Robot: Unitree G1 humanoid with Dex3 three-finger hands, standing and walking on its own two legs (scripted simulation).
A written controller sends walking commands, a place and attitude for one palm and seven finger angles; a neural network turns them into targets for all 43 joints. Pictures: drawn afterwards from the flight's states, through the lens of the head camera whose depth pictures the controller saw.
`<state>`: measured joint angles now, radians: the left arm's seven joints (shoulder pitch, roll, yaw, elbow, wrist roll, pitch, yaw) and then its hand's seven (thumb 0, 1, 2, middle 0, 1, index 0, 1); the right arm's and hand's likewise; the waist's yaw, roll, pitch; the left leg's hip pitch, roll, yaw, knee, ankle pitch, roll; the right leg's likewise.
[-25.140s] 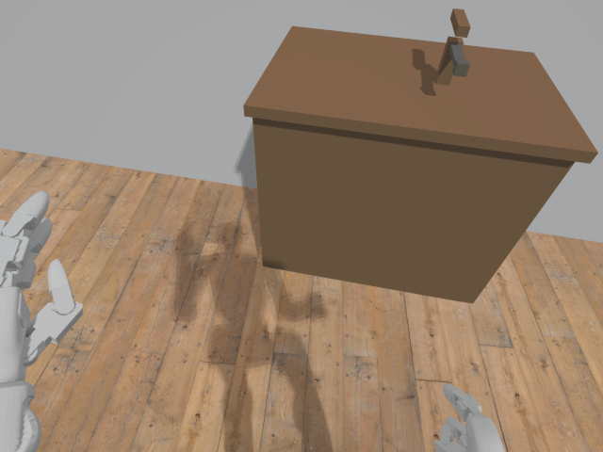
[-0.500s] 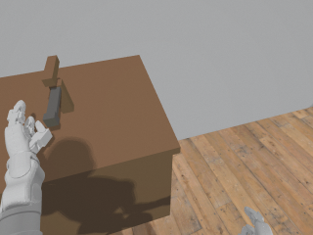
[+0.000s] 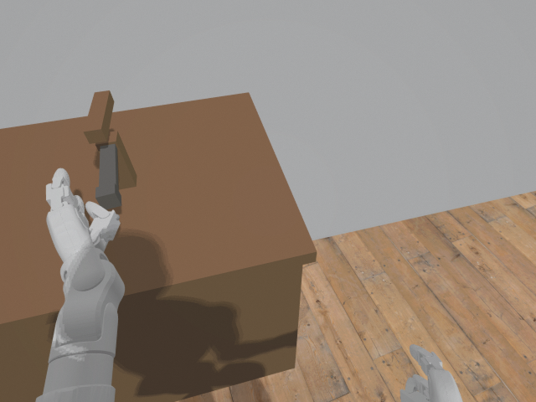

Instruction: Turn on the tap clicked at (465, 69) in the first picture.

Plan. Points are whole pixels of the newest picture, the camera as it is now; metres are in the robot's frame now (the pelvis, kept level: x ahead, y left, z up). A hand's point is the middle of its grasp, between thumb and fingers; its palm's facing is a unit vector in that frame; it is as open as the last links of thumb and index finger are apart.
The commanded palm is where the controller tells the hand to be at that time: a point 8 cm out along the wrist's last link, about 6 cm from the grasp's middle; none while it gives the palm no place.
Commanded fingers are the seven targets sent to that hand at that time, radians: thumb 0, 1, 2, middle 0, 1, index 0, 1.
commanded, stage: push the lever round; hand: left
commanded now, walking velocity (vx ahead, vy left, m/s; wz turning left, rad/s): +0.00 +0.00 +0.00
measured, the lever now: (108, 196) +0.37 +0.29 +0.13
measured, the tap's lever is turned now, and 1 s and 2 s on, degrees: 6 41 68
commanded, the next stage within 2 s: lift the hand up off the lever in 1.98 s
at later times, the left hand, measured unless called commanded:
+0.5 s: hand (151, 206) +0.35 +0.21 +0.13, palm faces +0.71 -0.71 -0.05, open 7.4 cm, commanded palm +0.31 +0.24 +0.13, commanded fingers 0.00 0.90 0.90 -0.15 -0.15 -0.15 -0.15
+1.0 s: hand (187, 187) +0.39 +0.17 +0.13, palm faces +0.76 -0.64 -0.07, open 7.6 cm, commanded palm +0.35 +0.21 +0.13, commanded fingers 0.00 0.90 0.90 -0.15 -0.15 -0.15 -0.15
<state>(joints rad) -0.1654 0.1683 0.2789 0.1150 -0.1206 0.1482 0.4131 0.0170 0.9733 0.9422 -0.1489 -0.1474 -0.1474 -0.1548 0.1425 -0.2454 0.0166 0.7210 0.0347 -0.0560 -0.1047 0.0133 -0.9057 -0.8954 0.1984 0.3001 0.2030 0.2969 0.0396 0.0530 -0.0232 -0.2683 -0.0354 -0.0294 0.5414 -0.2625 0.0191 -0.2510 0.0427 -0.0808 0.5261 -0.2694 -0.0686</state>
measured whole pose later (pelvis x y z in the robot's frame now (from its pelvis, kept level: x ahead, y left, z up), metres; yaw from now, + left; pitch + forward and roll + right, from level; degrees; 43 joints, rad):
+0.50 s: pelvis -0.01 +0.00 +0.00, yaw +1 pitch -1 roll +0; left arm -0.31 0.05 0.17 0.19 -0.04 0.21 0.66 0.00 1.00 1.00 -0.15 -0.15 -0.15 -0.15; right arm 0.10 -0.22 0.01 0.76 0.01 0.02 -0.08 0.01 -0.91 -0.90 0.20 0.30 0.20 0.30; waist 0.03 0.05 -0.01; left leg -0.26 -0.04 -0.04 0.53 -0.25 0.02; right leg -0.24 0.04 -0.09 0.52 -0.26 -0.07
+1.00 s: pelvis +0.00 -0.02 +0.00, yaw +0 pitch +1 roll +1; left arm -0.50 0.00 0.23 0.41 0.00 0.22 0.80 -0.04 0.91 0.99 -0.15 -0.15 -0.15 -0.15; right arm 0.11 -0.22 -0.01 0.78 -0.01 0.06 -0.05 0.01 -0.91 -0.90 0.20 0.30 0.20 0.30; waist -0.01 0.05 -0.06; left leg -0.30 -0.01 -0.05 0.54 -0.26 -0.01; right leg -0.28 0.07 -0.10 0.52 -0.27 -0.10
